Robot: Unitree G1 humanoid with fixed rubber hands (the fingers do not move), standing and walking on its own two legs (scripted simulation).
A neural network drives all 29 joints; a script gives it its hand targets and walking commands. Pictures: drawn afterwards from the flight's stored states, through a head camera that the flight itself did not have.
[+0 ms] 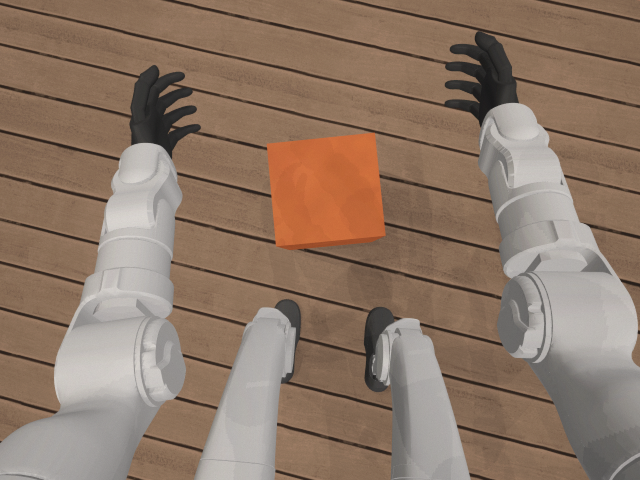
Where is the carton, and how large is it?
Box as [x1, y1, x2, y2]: [267, 133, 385, 249]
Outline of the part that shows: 374,133 267,144 276,246 287,249 367,242 385,235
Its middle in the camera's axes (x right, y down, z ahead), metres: +0.01 -0.10 +0.86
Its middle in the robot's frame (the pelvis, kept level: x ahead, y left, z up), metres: +0.47 +0.04 -0.51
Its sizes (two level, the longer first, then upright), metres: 0.210 0.200 0.250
